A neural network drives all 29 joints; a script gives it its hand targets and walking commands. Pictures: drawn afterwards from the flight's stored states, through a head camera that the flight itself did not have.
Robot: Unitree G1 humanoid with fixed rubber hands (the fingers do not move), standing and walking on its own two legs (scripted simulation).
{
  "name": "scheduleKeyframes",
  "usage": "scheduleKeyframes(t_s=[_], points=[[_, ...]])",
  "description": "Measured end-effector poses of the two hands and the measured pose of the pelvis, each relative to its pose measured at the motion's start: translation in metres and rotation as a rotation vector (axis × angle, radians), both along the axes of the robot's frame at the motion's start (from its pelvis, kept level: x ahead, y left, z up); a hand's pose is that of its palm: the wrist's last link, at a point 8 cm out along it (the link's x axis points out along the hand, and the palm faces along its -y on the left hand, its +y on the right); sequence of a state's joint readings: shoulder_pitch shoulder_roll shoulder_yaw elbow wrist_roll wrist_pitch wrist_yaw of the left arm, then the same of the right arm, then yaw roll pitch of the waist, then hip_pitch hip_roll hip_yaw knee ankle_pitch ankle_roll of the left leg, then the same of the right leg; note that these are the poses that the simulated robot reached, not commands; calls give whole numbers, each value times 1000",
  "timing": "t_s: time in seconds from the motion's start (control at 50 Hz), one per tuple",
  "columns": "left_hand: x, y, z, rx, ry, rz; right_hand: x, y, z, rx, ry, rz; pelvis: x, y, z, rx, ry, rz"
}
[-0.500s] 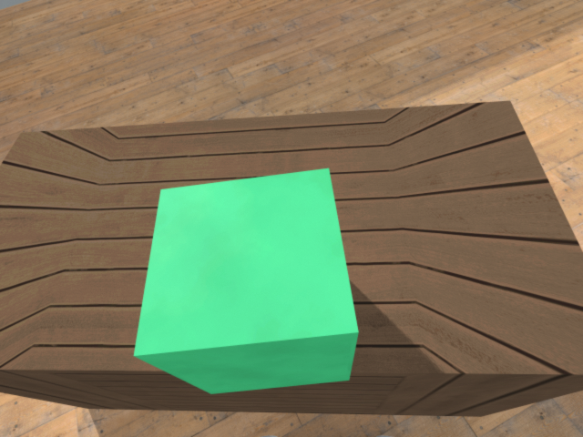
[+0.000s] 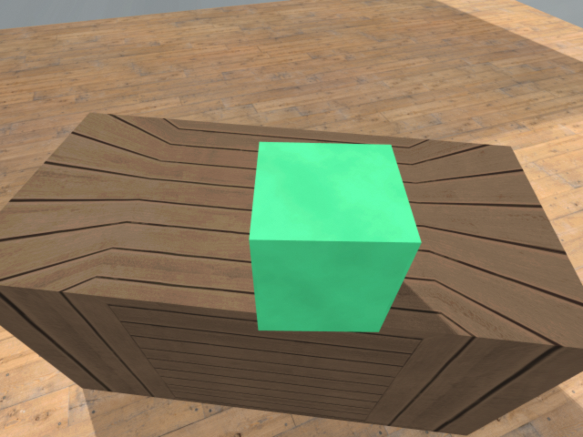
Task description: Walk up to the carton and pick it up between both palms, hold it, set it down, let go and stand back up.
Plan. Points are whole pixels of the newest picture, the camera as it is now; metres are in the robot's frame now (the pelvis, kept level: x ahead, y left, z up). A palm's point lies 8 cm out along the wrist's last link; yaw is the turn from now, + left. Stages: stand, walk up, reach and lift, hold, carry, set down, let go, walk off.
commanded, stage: walk up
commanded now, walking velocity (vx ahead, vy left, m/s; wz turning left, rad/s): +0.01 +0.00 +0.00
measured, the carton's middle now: (321, 241) +0.42 -0.01 +0.01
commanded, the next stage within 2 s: none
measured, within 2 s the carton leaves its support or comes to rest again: neither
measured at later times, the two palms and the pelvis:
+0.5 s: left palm out of the picture +0.02 +0.30 -0.14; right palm out of the picture -0.14 -0.15 -0.06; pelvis +0.01 +0.06 +0.03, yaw -1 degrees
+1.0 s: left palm out of the picture +0.14 +0.17 -0.11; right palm out of the picture -0.02 -0.23 -0.14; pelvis +0.08 -0.05 +0.02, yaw -1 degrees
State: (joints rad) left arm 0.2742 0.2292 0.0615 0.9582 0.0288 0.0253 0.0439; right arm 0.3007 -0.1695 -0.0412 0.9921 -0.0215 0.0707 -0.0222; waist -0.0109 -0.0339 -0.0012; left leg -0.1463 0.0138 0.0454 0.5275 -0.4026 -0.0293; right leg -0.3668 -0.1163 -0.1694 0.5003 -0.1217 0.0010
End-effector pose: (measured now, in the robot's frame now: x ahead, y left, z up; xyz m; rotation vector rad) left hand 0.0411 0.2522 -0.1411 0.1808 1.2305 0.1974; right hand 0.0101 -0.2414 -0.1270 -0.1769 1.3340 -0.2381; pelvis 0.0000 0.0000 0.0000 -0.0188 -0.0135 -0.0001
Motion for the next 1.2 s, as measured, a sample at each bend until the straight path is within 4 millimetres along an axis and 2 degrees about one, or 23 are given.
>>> scheduleKeyframes(t_s=[0.06, 0.14, 0.18, 0.24, 0.3, 0.36, 0.42, 0.5, 0.56, 0.62, 0.74, 0.82, 0.88, 0.94, 1.06, 1.14, 1.2], points=[[-20, 4, -9, -77, 42, 14, -30, 19, 20, -30, -5, -35, -5, 15, 10, -10, -18, -37], [-46, 13, 6, -143, 100, 62, -63, 56, 35, -6, 81, -12, -12, 39, 28, -80, 12, 12], [-70, 21, 9, -143, 167, 61, -67, 70, 37, 8, 104, -3, -18, 48, 31, -84, 27, -16], [-113, 34, 14, -135, 316, 51, -65, 82, 38, 18, 90, -15, -19, 60, 33, -85, 51, -25], [-127, 51, 20, -121, 389, 46, -74, 84, 43, -1, 110, -44, -11, 67, 34, -91, 71, -18], [-112, 63, 16, -110, 376, 27, -92, 81, 50, -42, 162, -76, -4, 69, 33, -91, 67, -19], [-77, 64, 8, -117, 304, 6, -118, 81, 58, -63, 233, -114, 2, 67, 32, -91, 53, -20], [-20, 49, 0, -146, 195, -36, -149, 88, 64, -52, 322, -150, 12, 62, 30, -94, 33, -12], [17, 35, -2, -160, 132, -68, -156, 93, 64, -26, 347, -169, 21, 56, 29, -94, 23, -8], [47, 19, -1, -163, 91, -90, -152, 97, 59, 10, 346, -174, 31, 46, 27, -90, 24, -8], [93, -13, 4, -131, 54, -115, -122, 99, 41, 107, 325, -166, 51, 21, 22, -57, 33, -15], [124, -41, 8, -92, 11, -144, -99, 87, 20, 166, 341, -156, 65, 0, 12, -10, 33, -33], [139, -59, 10, -48, -17, -145, -83, 65, -2, 200, 357, -143, 78, -17, 2, 17, 29, -36], [128, -70, 21, -13, -11, -123, -56, 38, -11, 202, 318, -120, 81, -32, 6, 31, 10, -25], [69, -83, 33, 29, 75, -32, -6, -17, -15, 170, 242, -42, 79, -58, 18, 82, -20, -21], [33, -92, 32, 24, 149, -18, 2, -32, -21, 162, 216, -41, 69, -66, 16, 76, -29, -26], [19, -93, 29, 28, 170, -12, -2, -38, -21, 153, 208, -50, 60, -72, 14, 70, -22, -14]])
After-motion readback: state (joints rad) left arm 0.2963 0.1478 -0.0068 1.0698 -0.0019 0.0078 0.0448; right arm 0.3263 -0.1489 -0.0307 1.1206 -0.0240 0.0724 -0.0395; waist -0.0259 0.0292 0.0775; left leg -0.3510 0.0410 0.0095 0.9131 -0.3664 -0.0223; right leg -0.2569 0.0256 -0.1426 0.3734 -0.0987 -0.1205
